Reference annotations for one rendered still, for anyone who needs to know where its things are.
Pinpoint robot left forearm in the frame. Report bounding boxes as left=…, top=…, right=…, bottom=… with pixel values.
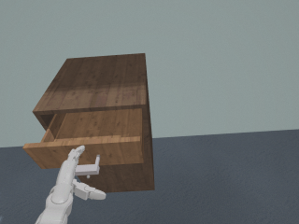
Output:
left=35, top=183, right=74, bottom=224

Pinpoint handle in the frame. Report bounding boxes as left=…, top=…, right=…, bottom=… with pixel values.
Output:
left=75, top=154, right=101, bottom=176

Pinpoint left robot hand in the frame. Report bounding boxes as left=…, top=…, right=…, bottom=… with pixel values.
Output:
left=55, top=145, right=106, bottom=201

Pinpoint cabinet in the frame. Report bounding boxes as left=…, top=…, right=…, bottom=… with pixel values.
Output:
left=32, top=53, right=155, bottom=193

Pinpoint drawer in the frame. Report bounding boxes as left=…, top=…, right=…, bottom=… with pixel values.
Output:
left=23, top=108, right=144, bottom=169

